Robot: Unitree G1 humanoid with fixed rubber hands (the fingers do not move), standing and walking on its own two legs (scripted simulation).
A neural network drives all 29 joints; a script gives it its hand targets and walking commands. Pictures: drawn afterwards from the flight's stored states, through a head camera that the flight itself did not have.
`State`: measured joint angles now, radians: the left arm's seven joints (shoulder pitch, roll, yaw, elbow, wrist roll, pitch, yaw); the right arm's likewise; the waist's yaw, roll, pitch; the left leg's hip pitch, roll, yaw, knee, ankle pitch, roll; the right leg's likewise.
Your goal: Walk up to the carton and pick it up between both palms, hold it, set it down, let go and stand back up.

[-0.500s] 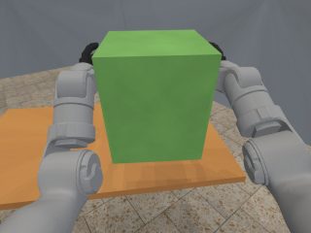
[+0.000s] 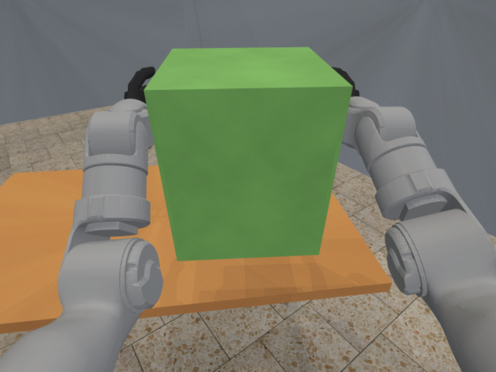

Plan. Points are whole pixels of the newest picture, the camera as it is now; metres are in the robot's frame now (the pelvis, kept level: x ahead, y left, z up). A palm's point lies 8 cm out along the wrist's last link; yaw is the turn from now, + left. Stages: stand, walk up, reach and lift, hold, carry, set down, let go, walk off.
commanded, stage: hold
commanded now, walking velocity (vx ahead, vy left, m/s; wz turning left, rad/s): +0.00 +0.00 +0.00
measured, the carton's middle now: (244, 150) +0.36 +0.00 +0.28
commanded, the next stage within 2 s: none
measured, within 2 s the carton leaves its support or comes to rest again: neither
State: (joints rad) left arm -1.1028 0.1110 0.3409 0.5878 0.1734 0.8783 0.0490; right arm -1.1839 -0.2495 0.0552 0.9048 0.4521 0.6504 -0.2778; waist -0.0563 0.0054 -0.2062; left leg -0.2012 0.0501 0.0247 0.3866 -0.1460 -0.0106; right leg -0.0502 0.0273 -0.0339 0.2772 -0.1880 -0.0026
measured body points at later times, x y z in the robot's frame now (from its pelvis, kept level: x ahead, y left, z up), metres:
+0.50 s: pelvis +0.00 +0.00 +0.00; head -0.10 +0.02 +0.44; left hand +0.39 +0.15 +0.33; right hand +0.39 -0.16 +0.33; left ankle +0.04 +0.12 -0.75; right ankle -0.02 -0.12 -0.75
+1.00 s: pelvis +0.00 +0.00 +0.00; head -0.10 +0.02 +0.44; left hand +0.39 +0.15 +0.33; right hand +0.39 -0.16 +0.33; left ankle +0.04 +0.12 -0.75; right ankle -0.02 -0.12 -0.75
